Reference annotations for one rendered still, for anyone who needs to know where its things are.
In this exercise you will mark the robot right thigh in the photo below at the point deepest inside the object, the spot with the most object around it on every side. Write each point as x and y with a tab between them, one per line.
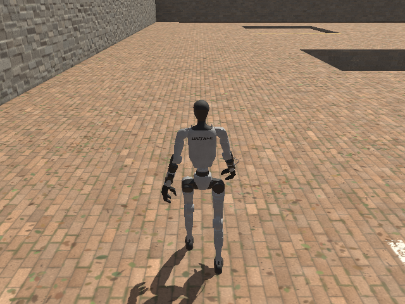
218	193

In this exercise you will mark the robot right forearm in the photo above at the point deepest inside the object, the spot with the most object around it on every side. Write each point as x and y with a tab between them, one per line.
230	163

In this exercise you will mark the right robot upper arm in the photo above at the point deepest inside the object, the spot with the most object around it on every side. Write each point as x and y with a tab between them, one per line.
225	145

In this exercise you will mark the robot right foot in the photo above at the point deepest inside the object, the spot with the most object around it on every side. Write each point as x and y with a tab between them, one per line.
218	268

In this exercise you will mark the left robot upper arm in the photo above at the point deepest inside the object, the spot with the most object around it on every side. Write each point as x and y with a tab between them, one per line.
179	143

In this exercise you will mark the robot left forearm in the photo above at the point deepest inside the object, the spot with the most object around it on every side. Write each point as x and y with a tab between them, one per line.
170	173

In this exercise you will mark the right robot hand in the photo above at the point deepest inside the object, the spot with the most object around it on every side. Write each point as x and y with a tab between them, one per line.
230	176

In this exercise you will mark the left robot hand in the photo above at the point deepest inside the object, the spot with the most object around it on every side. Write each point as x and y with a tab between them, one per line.
165	193

